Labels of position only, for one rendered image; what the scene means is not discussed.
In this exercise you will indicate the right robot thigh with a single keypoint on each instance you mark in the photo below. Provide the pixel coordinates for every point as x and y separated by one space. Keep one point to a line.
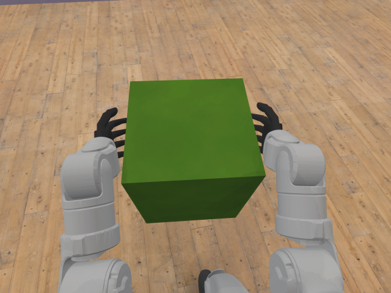
224 283

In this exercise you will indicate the right robot forearm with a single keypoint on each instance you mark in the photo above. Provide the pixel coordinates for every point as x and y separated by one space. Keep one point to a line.
301 186

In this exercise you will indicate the left robot forearm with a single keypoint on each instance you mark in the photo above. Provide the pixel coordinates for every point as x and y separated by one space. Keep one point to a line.
87 189

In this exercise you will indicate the robot left hand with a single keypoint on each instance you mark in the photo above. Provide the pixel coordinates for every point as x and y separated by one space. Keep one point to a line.
104 128

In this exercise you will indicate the right robot shin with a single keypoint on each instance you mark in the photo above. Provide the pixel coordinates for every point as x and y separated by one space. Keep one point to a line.
217 271

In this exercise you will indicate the right robot upper arm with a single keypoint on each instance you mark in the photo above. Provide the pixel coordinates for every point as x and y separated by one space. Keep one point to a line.
304 270

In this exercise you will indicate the left robot upper arm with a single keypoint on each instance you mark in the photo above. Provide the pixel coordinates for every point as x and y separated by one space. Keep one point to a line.
99 276

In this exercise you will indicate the carton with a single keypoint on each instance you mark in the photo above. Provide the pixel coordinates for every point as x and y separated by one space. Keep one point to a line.
191 151

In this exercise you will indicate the robot right hand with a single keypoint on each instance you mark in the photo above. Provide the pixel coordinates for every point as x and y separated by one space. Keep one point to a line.
271 122

